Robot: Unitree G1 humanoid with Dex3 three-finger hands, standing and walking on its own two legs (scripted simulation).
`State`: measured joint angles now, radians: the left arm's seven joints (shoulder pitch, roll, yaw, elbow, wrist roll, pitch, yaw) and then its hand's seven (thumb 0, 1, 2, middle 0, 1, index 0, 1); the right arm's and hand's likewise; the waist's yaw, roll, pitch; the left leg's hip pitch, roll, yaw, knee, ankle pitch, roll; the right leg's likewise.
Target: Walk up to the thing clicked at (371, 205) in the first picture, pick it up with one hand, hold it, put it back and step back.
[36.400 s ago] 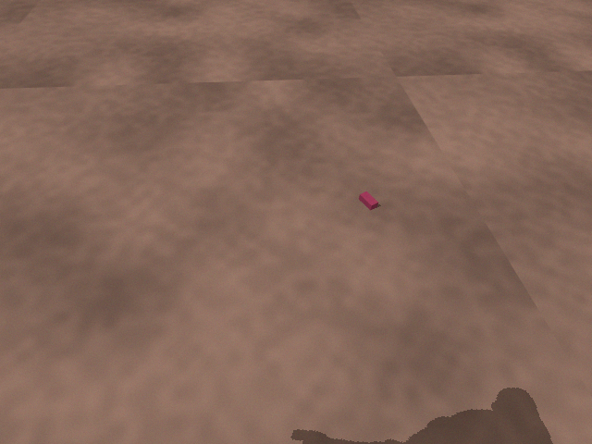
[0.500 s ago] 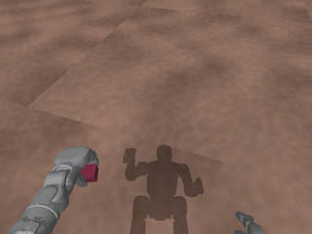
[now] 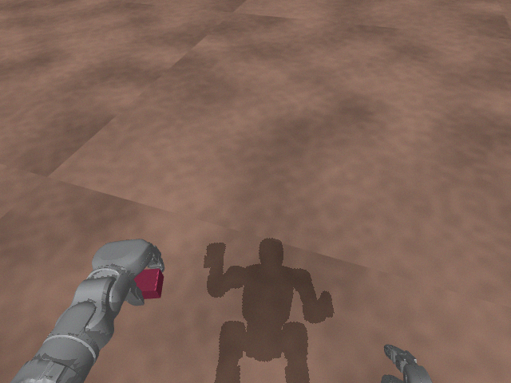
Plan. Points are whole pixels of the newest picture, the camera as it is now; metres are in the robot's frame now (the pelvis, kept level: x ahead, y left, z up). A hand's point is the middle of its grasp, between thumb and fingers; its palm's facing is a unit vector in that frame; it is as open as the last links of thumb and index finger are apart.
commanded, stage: hold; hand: left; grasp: from above
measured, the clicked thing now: (136, 284) +0.31 +0.23 -0.06
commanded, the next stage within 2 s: crouch in 0.28 s
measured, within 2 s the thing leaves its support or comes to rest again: neither
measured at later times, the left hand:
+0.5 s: hand (130, 285) +0.30 +0.22 -0.03, palm faces -0.43 -0.08 -0.90, open 7.0 cm
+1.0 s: hand (152, 306) +0.34 +0.25 -0.22, palm faces -0.42 +0.02 -0.91, open 7.1 cm
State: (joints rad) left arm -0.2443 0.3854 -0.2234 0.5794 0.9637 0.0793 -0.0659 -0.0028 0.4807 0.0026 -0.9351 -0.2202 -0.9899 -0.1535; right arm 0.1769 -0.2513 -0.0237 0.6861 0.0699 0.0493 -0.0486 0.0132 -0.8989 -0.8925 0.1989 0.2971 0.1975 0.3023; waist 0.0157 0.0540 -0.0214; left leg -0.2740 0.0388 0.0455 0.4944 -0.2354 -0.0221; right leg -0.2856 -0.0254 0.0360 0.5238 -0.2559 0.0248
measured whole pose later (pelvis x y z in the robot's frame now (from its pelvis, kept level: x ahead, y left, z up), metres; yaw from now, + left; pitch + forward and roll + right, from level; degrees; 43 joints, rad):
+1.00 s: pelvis -0.04 +0.01 -0.11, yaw +1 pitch +22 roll -1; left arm -0.60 0.41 -0.12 1.16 1.14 -0.04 0.33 0.00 0.45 0.03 -0.97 -0.18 -1.02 -0.13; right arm 0.22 -0.28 -0.08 0.71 -0.01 0.02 -0.01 0.01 -0.89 -0.89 0.20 0.30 0.20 0.30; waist -0.09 0.01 -0.14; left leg -1.15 0.05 -0.02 1.25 -0.49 -0.02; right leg -1.12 -0.01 0.01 1.23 -0.50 0.04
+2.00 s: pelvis -0.08 +0.01 -0.40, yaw -4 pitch +36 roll -7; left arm -1.00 0.71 0.08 1.43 1.22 -0.14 0.32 0.00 0.46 0.01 -0.99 -0.13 -1.04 -0.07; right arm 0.16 -0.25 0.02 0.74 -0.11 -0.04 0.11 0.00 -0.89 -0.89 0.20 0.30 0.20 0.30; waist -0.23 0.00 -0.09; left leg -2.23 0.03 -0.13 2.27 -0.67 -0.02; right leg -2.15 0.02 -0.02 2.20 -0.69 0.06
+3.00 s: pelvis -0.07 +0.01 -0.46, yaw -8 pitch +33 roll -10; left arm -1.06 0.91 0.14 1.59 1.30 -0.24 0.43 -0.01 0.43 0.02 -1.01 -0.14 -1.05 -0.10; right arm 0.13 -0.28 0.15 0.70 -0.18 -0.05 0.15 0.00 -0.90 -0.89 0.20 0.30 0.20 0.30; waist -0.30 -0.07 0.04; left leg -2.37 0.01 -0.21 2.48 -0.70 -0.03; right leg -2.26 0.04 -0.07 2.37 -0.69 0.07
